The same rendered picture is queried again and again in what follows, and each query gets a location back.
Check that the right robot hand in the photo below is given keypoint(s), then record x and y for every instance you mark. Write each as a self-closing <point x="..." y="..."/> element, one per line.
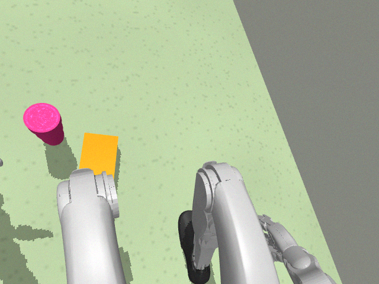
<point x="278" y="238"/>

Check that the right robot arm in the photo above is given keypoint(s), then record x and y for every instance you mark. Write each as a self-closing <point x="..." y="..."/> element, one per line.
<point x="303" y="267"/>

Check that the right robot foot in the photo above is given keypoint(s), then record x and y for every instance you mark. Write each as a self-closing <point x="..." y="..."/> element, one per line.
<point x="186" y="236"/>

